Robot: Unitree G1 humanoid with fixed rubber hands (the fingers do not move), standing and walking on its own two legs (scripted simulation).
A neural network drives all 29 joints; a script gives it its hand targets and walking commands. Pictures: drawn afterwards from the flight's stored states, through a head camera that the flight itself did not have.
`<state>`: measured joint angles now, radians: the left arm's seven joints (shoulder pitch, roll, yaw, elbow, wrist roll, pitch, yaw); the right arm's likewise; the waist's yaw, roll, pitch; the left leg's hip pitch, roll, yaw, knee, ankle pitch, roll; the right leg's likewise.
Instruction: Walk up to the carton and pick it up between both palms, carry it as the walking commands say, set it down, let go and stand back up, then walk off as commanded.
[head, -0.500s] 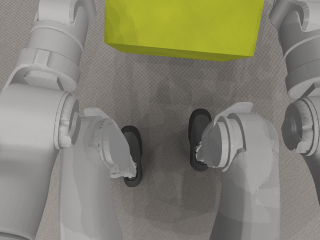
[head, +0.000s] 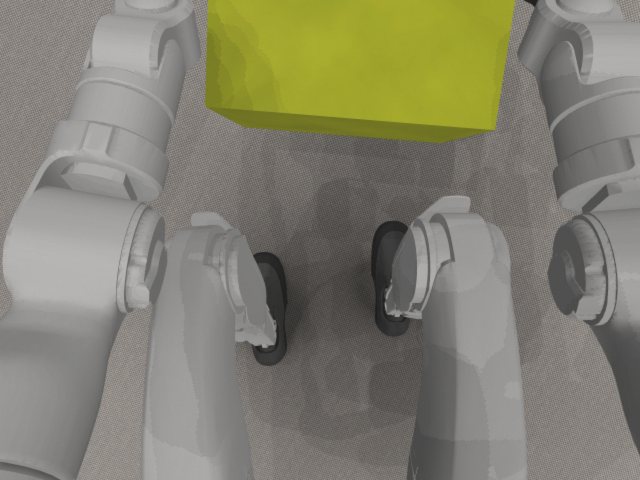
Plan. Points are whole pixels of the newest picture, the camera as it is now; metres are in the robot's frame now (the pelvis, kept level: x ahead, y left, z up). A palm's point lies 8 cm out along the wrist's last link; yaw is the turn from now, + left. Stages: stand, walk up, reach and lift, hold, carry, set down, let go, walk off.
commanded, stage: reach and lift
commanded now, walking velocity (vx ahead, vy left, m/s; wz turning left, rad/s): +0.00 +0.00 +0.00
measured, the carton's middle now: (355, 13) +0.57 -0.06 -0.18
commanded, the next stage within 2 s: none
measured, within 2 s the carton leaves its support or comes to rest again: neither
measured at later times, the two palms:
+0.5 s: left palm out of the picture +0.55 +0.11 -0.02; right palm out of the picture +0.51 -0.23 -0.02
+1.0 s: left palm out of the picture +0.53 +0.11 +0.05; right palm out of the picture +0.49 -0.23 +0.05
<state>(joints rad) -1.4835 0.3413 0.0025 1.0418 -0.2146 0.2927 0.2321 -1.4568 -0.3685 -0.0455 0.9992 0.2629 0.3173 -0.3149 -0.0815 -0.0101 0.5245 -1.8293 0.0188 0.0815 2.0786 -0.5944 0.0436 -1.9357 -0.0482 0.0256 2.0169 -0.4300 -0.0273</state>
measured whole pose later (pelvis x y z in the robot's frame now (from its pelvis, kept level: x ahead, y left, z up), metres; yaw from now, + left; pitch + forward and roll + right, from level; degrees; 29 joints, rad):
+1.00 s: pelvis -0.01 +0.00 +0.10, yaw -1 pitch +11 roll +3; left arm -1.37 0.33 0.03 1.02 -0.21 0.37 0.21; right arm -1.34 -0.30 -0.05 0.94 0.21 0.43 -0.35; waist -0.08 -0.02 0.52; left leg -1.41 0.01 0.08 1.75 -0.53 0.03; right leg -1.51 -0.03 0.03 1.71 -0.39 -0.03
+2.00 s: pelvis -0.01 -0.01 +0.21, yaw -3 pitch +0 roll +3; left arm -1.16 0.29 0.07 1.00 -0.15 0.38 0.17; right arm -1.15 -0.21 -0.05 0.89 0.14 0.47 -0.37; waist -0.08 -0.02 0.52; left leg -0.89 -0.01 0.08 1.31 -0.43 0.03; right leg -0.99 -0.02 0.04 1.29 -0.31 -0.03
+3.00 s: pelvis +0.11 -0.01 +0.33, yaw -5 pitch -1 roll +2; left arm -0.61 0.04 0.38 0.84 0.23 0.49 -0.04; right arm -0.58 0.05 -0.35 0.72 -0.21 0.56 -0.20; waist -0.05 0.00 -0.05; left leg -0.30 -0.01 0.05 0.65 -0.32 0.02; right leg -0.41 0.01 0.04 0.68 -0.24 -0.02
